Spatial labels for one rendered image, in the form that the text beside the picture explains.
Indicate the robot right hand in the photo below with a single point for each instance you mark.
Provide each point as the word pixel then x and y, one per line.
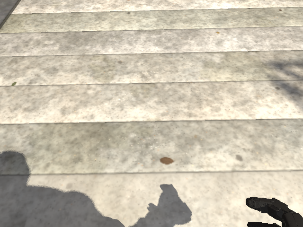
pixel 277 210

